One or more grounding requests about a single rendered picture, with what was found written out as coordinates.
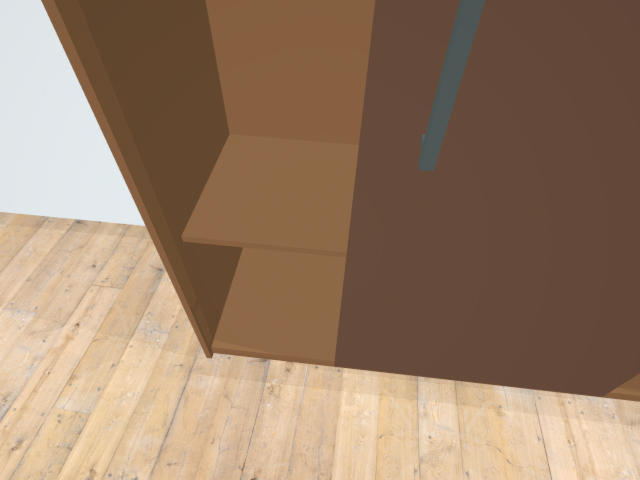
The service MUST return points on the handle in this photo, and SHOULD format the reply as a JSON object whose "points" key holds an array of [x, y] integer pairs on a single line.
{"points": [[463, 32]]}

